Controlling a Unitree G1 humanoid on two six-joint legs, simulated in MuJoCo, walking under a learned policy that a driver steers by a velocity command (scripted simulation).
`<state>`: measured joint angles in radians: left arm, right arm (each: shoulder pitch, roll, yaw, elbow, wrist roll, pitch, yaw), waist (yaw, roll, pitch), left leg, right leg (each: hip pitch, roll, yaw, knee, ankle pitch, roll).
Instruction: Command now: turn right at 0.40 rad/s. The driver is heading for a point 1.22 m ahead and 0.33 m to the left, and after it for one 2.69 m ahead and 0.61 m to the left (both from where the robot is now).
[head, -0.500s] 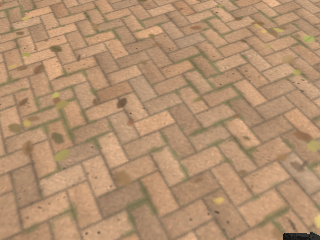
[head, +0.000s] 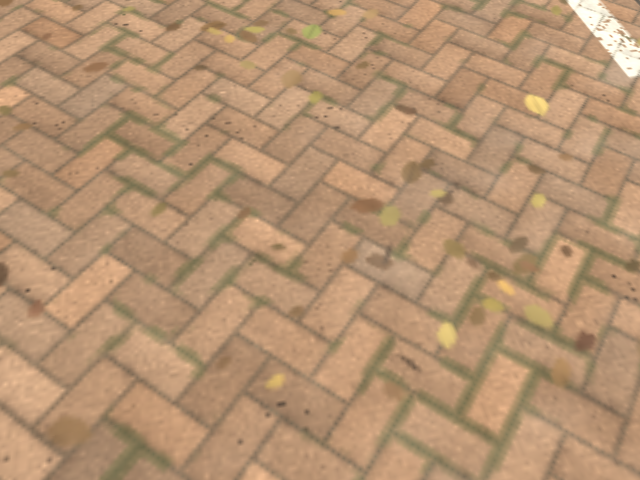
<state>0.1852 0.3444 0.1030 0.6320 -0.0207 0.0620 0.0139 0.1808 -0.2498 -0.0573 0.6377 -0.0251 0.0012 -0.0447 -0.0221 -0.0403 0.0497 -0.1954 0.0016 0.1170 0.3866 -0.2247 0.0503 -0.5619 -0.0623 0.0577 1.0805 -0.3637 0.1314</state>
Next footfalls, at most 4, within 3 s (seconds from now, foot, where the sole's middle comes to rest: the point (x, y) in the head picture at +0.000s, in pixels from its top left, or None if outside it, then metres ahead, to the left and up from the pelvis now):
0.16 right None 0.05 -0.17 -0.78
0.62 left None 0.12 0.17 -0.78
1.10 right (163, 427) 0.56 0.32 -0.78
1.48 left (88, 285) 0.91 0.55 -0.78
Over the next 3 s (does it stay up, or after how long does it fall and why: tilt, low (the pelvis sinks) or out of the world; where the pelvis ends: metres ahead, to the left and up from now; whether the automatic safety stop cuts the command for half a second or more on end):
stays up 1.16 0.37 0.00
